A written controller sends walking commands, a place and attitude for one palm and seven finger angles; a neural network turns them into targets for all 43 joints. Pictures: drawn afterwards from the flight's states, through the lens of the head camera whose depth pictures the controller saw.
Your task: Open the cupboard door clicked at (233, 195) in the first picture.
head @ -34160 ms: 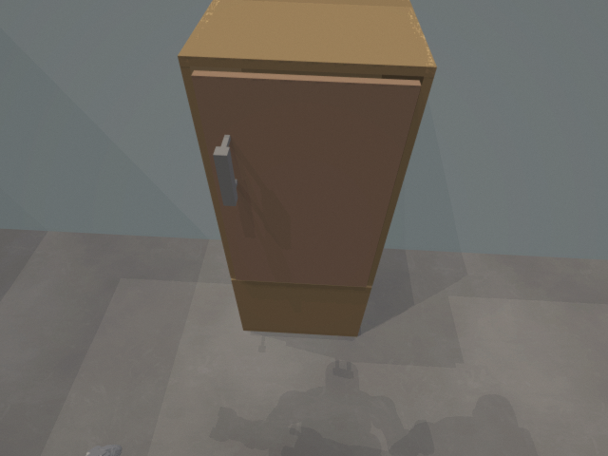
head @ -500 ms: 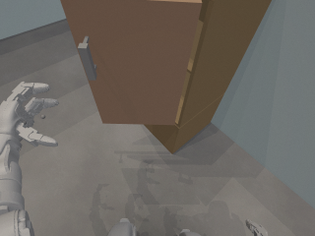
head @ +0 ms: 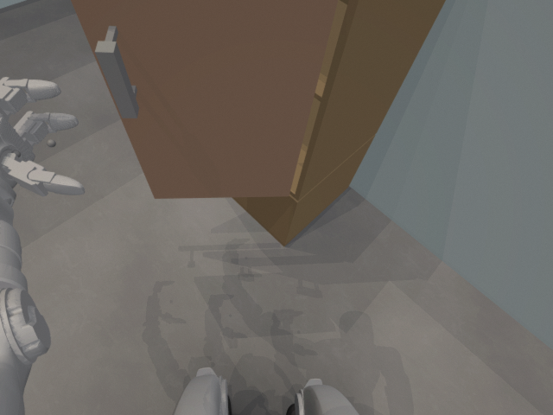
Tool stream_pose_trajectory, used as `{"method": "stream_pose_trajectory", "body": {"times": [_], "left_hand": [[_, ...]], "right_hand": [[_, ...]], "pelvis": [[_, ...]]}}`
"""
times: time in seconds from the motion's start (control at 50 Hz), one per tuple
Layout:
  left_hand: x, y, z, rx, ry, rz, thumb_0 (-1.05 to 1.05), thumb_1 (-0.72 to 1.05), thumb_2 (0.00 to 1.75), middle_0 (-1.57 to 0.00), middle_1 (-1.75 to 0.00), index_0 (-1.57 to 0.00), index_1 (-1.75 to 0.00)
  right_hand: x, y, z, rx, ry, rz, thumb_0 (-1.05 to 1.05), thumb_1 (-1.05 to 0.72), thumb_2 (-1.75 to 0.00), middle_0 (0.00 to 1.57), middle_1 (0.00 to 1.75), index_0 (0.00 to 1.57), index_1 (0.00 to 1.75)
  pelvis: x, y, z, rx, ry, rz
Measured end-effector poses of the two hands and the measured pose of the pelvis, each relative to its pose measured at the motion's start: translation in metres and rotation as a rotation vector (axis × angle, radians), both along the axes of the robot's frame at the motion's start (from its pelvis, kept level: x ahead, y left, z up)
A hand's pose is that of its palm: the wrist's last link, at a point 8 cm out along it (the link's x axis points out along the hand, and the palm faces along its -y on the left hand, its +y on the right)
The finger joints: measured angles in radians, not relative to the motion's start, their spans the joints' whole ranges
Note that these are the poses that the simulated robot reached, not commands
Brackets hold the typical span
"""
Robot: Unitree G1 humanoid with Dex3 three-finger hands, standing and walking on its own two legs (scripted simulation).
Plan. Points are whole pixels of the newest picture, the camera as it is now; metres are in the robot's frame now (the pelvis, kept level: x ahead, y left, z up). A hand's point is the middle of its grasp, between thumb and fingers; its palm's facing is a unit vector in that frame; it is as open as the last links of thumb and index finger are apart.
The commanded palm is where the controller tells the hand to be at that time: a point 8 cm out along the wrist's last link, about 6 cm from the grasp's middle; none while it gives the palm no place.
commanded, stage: move the hooked fingers beside the handle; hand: left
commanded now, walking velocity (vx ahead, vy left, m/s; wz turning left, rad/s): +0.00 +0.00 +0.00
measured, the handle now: (121, 73) +0.61 +0.23 +0.08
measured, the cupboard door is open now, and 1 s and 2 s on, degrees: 49 49 49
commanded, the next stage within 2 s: slide the fingers in behind the handle in 1.52 s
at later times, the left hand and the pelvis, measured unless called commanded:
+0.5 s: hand (74, 94) +0.55 +0.29 +0.09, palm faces +0.05 -1.00 +0.00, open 14.0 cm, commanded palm +0.54 +0.33 +0.08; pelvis +0.01 +0.00 -0.01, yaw -2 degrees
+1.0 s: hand (67, 94) +0.54 +0.29 +0.09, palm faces +0.05 -1.00 +0.00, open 14.0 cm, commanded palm +0.54 +0.32 +0.08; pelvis +0.02 +0.01 -0.01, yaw -1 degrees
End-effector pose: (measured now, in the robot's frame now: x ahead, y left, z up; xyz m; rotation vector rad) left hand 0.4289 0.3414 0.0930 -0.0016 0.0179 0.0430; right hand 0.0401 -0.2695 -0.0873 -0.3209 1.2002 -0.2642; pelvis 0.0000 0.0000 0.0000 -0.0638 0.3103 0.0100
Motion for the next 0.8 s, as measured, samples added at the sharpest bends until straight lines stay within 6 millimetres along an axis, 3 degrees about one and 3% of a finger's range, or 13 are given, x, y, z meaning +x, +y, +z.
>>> {"method": "stream_pose_trajectory", "body": {"times": [0.28, 0.54, 0.66, 0.8], "left_hand": [[0.052, -0.001, -0.003, 0.004, 0.016, -0.005, -0.01, -0.51, 0.30, -0.30, -1.20, -0.30, -1.20], [0.099, -0.002, -0.001, 0.007, 0.035, 0.012, -0.01, -0.50, 0.30, -0.30, -1.20, -0.30, -1.20], [0.110, 0.004, 0.001, 0.009, 0.032, 0.010, -0.01, -0.50, 0.30, -0.30, -1.20, -0.30, -1.20], [0.105, 0.009, -0.006, 0.008, 0.040, 0.002, -0.01, -0.50, 0.30, -0.30, -1.20, -0.30, -1.20]], "right_hand": [[-0.045, 0.000, -0.001, -0.034, 0.180, -0.065, 0.00, -0.91, -0.89, 0.21, 0.30, 0.21, 0.30], [-0.070, 0.009, 0.001, -0.031, 0.269, -0.127, 0.00, -0.91, -0.89, 0.21, 0.30, 0.21, 0.30], [-0.076, 0.015, 0.000, -0.022, 0.309, -0.144, 0.00, -0.91, -0.89, 0.21, 0.30, 0.21, 0.30], [-0.073, 0.021, 0.001, 0.001, 0.326, -0.143, 0.00, -0.91, -0.89, 0.21, 0.30, 0.21, 0.30]], "pelvis": [[0.003, 0.003, -0.008, -0.018, 0.069, -0.002], [0.009, 0.004, -0.014, -0.032, 0.128, -0.020], [0.012, 0.006, -0.016, -0.038, 0.149, -0.023], [0.017, 0.008, -0.013, -0.038, 0.152, -0.026]]}}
